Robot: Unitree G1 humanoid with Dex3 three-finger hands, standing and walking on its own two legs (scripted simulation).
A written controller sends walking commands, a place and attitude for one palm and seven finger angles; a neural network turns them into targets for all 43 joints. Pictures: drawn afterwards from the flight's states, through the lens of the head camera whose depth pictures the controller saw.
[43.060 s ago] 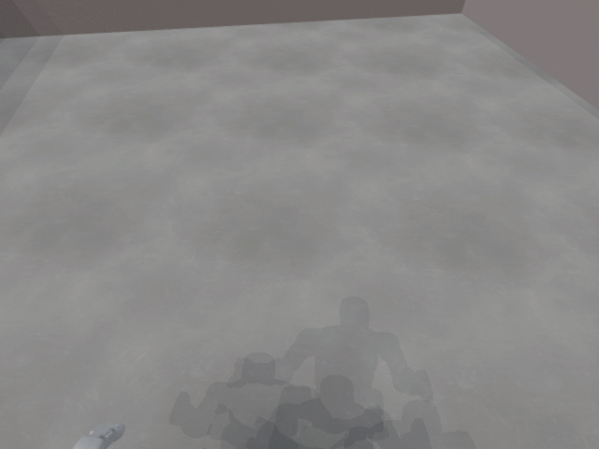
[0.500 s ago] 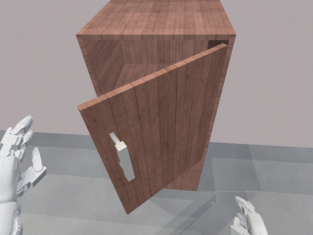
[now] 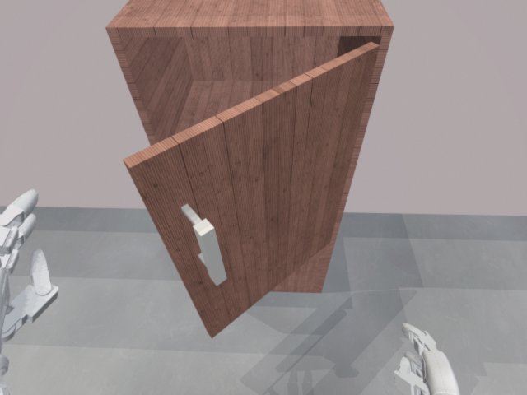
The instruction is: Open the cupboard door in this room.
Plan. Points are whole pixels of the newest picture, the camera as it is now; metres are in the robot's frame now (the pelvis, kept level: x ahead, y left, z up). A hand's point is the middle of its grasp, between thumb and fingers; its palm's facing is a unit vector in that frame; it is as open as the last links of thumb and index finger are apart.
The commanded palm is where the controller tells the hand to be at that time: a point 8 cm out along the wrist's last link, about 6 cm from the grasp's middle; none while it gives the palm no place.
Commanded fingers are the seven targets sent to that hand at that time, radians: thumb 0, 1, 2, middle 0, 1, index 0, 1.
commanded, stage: step back with the hand held close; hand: left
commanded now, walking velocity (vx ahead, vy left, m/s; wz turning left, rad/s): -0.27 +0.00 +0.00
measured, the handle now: (204, 246) +0.31 +0.11 +0.07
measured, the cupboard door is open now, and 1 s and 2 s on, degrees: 42 42 42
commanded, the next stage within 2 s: stop stepping back and stand still in 0.90 s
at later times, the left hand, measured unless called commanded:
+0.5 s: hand out of the picture +0.13 +0.28 +0.15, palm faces +0.42 -0.79 -0.44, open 7.4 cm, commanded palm +0.06 +0.33 +0.17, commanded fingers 0.00 0.90 0.90 -0.20 -0.30 -0.20 -0.30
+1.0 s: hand out of the picture +0.04 +0.23 +0.17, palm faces +0.22 -0.81 -0.54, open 7.4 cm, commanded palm -0.03 +0.29 +0.17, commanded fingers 0.00 0.90 0.90 -0.20 -0.30 -0.20 -0.30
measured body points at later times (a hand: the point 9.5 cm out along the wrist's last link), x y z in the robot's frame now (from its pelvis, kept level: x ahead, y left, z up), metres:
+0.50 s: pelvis -0.08 +0.03 -0.03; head -0.05 +0.05 +0.42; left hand +0.10 +0.32 +0.17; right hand +0.10 -0.21 -0.10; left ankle -0.01 +0.10 -0.74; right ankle +0.04 -0.10 -0.74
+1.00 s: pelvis -0.19 +0.00 -0.01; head -0.13 +0.01 +0.44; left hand +0.02 +0.27 +0.20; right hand +0.01 -0.23 -0.09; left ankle -0.03 +0.09 -0.73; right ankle -0.30 -0.09 -0.74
